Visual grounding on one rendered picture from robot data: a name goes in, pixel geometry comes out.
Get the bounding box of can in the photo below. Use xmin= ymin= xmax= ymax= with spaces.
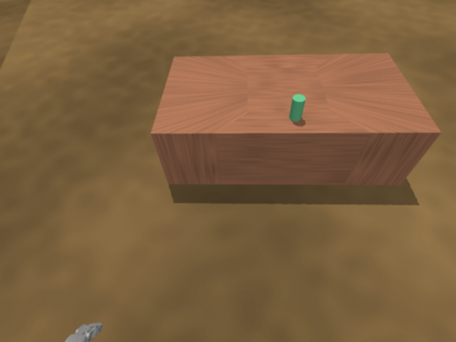
xmin=289 ymin=94 xmax=306 ymax=121

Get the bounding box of left robot hand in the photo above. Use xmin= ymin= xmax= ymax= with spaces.
xmin=65 ymin=323 xmax=103 ymax=342

